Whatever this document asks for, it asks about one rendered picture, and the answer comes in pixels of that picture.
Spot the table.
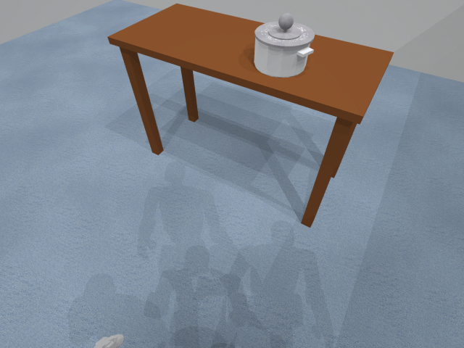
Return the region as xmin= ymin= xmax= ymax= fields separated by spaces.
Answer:
xmin=108 ymin=4 xmax=394 ymax=228

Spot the knob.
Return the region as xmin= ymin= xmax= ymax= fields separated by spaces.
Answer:
xmin=278 ymin=13 xmax=294 ymax=30

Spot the pot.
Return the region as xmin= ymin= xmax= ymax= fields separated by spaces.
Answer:
xmin=254 ymin=31 xmax=314 ymax=78

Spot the lid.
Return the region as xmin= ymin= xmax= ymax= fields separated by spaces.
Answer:
xmin=255 ymin=21 xmax=315 ymax=49

